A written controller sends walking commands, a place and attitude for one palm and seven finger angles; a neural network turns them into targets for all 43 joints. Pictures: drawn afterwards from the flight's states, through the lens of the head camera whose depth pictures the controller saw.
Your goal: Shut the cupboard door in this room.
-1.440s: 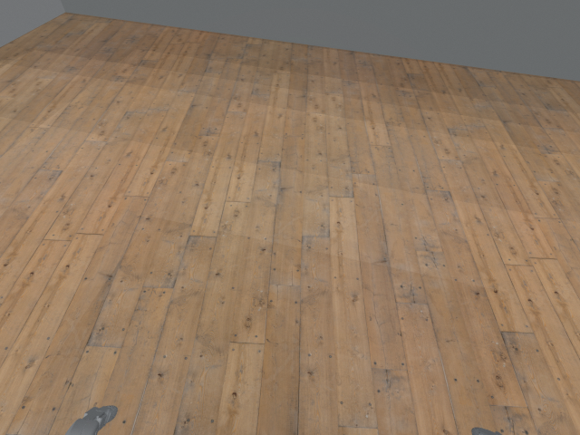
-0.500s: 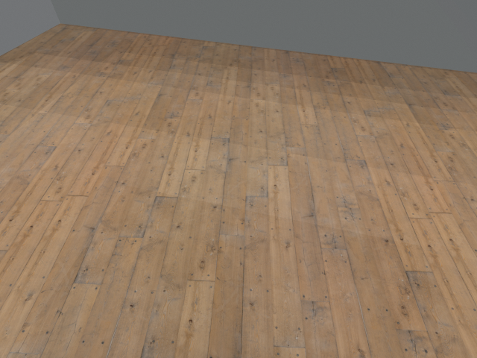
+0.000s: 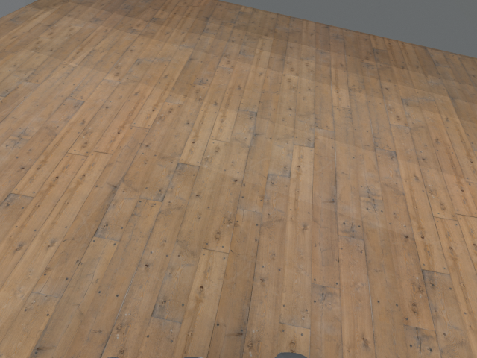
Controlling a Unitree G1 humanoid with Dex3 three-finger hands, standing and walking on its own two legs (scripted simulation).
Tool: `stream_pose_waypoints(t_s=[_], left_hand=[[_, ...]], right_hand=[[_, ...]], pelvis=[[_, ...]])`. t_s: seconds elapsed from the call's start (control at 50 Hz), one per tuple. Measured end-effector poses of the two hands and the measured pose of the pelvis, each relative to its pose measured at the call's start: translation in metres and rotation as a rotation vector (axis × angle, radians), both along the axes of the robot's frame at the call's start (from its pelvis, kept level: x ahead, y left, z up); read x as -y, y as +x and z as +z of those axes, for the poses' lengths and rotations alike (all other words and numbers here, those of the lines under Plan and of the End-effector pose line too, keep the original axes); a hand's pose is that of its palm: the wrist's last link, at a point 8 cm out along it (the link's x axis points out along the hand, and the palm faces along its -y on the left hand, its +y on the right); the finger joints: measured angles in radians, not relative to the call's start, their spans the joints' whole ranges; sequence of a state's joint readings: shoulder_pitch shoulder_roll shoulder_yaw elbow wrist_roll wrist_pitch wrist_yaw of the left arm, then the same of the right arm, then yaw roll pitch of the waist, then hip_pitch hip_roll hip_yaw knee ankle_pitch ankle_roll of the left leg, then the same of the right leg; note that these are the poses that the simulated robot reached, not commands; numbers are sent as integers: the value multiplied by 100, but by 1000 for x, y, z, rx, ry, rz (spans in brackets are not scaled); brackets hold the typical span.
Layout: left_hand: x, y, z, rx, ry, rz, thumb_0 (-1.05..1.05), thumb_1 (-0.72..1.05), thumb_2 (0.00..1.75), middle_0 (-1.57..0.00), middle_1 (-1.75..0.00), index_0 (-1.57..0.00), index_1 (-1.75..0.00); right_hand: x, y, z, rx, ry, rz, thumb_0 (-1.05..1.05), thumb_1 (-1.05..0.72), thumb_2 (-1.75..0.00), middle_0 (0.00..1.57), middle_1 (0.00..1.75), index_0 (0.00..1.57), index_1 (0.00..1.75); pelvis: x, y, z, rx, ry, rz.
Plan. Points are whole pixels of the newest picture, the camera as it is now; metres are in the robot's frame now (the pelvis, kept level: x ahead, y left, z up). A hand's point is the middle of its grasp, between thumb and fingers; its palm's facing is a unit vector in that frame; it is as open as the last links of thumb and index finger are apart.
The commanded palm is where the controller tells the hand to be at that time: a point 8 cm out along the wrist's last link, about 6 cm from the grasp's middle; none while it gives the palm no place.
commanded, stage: turn or walk to find it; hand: left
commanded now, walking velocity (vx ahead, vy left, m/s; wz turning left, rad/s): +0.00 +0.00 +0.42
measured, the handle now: out of the picture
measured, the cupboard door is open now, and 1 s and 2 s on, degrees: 77 77 77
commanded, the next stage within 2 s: none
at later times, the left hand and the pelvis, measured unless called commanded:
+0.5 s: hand out of the picture -0.05 +0.19 -0.17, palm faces +0.27 -0.93 -0.24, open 7.4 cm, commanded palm none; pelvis -0.05 -0.01 +0.00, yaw +16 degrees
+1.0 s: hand out of the picture -0.08 +0.26 -0.16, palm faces +0.45 -0.86 -0.24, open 7.4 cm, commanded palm none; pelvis -0.09 +0.03 +0.01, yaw +26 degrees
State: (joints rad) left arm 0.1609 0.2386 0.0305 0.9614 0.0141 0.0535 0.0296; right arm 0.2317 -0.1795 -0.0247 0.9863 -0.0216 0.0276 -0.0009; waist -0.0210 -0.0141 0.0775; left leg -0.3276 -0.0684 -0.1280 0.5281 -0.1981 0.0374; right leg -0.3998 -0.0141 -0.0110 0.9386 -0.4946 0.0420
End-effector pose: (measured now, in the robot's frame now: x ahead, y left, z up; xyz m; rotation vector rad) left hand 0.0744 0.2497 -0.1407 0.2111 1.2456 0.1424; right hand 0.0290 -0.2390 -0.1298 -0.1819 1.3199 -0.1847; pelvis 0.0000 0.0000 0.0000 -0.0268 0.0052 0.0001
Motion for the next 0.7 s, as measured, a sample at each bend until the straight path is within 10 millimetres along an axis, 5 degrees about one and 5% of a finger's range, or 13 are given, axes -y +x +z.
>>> stream_pose_waypoints(t_s=[0.18,0.38,0.48,0.6,0.7], left_hand=[[12,-23,16,100,50,83,1,91,90,-20,-30,-20,-30],[22,-97,22,57,54,198,1,91,90,-20,-30,-20,-30],[15,-132,8,28,18,266,1,91,90,-20,-30,-20,-30],[-11,-186,-22,-60,-28,363,1,91,90,-20,-30,-20,-30],[-29,-208,-15,-113,-35,400,1,91,90,-20,-30,-20,-29]], right_hand=[[31,-1,-13,13,12,53,0,-91,-89,20,30,21,30],[52,20,0,47,-15,144,0,-91,-90,20,30,20,30],[32,34,3,26,-42,231,0,-91,-90,19,30,20,30],[-19,61,6,90,-60,348,0,-91,-90,19,30,20,30],[-54,62,20,143,-45,386,0,-91,-89,20,30,20,30]], pelvis=[[23,-23,-5,-12,18,88],[29,-37,2,24,40,200],[16,-45,-1,15,36,260],[-13,-60,-14,5,27,311],[-26,-69,-2,12,-1,328]])
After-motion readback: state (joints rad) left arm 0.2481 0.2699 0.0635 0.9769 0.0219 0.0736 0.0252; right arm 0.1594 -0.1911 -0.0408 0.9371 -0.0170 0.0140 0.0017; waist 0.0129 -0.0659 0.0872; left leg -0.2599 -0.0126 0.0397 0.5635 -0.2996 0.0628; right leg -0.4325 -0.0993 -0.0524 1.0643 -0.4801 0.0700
